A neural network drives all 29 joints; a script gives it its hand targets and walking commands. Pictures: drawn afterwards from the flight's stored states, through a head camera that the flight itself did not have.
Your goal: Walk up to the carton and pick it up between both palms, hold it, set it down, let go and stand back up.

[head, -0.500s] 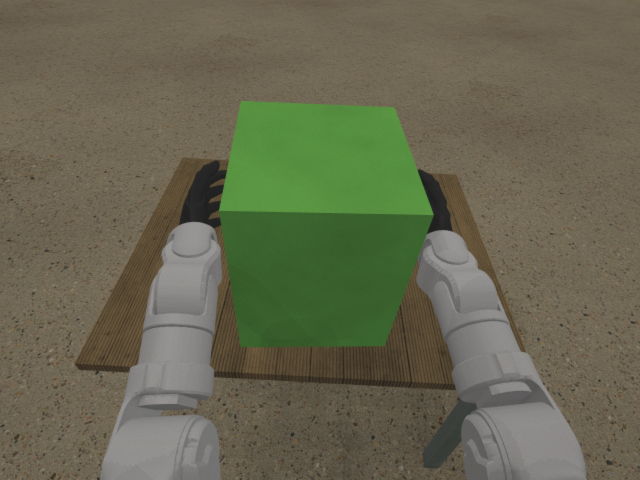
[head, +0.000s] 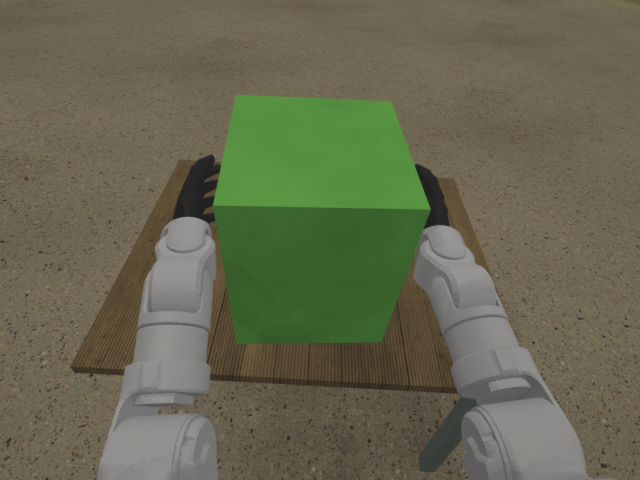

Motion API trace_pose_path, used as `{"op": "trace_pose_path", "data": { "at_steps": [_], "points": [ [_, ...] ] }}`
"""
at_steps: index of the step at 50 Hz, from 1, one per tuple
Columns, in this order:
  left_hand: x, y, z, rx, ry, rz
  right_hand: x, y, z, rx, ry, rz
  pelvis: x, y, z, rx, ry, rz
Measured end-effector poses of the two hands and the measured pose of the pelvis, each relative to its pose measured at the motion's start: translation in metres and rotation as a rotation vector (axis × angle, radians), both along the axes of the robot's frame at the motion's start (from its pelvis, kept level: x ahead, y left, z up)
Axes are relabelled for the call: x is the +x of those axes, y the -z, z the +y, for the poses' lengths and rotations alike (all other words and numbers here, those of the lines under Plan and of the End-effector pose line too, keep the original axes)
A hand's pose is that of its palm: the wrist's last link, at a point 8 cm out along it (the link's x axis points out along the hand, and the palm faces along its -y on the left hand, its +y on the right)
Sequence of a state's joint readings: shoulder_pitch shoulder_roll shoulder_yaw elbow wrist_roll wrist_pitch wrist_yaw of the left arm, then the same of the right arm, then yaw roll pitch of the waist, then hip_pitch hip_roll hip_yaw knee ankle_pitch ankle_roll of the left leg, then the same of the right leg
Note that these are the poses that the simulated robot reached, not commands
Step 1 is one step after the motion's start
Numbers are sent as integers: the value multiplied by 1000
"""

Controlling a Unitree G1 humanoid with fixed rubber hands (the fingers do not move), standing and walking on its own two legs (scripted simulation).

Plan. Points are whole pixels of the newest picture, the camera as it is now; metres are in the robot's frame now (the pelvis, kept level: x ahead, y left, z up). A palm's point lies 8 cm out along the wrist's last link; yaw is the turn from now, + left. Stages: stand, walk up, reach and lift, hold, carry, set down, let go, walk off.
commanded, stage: reach and lift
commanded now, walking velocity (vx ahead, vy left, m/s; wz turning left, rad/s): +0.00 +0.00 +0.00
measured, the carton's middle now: (312, 224) +0.40 -0.01 +0.13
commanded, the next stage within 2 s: hold in 0.14 s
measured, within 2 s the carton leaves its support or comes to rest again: neither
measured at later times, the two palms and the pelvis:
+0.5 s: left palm (165, 216) +0.35 +0.16 +0.19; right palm (417, 214) +0.36 -0.13 +0.18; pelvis +0.00 +0.00 +0.00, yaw +0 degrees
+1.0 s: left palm (173, 213) +0.36 +0.15 +0.19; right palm (423, 216) +0.36 -0.14 +0.18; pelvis +0.00 +0.00 +0.00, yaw +0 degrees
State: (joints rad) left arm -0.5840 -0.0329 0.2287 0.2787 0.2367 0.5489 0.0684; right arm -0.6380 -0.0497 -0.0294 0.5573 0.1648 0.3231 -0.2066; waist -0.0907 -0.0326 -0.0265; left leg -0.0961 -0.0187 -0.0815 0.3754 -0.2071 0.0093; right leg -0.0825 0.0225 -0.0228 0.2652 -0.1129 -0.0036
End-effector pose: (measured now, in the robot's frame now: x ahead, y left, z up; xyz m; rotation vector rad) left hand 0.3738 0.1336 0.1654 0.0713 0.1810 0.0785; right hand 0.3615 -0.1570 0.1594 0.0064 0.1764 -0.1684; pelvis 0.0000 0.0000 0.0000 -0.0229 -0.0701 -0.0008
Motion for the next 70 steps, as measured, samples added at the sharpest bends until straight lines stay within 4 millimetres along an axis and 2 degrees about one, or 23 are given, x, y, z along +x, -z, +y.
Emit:
{"op": "trace_pose_path", "data": {
  "at_steps": [12,20,27,41,53,60,70],
  "points": [
    [-2,-9,0,7,-4,-12,-1,-8,1,0,-11,-15,1,0,1,-2,10,-14],
    [-18,-20,16,-5,-53,-25,-2,-21,15,2,-54,-31,-1,0,0,0,11,-39],
    [-20,-25,24,-5,-63,-17,-2,-24,24,15,-58,-22,-4,0,-1,1,-10,-46],
    [-15,-26,14,1,-37,-20,-5,-22,13,5,-33,-25,-5,0,-1,0,0,-52],
    [-17,-24,17,2,-46,-19,-3,-21,16,2,-43,-25,-5,0,-3,1,-4,-54],
    [-9,-15,14,23,-31,13,0,-7,14,-6,-30,6,-3,0,-5,5,-7,-38],
    [-4,-14,5,29,-17,-10,1,-6,5,-10,-14,-19,3,0,-5,0,-2,-34]
  ]
}}
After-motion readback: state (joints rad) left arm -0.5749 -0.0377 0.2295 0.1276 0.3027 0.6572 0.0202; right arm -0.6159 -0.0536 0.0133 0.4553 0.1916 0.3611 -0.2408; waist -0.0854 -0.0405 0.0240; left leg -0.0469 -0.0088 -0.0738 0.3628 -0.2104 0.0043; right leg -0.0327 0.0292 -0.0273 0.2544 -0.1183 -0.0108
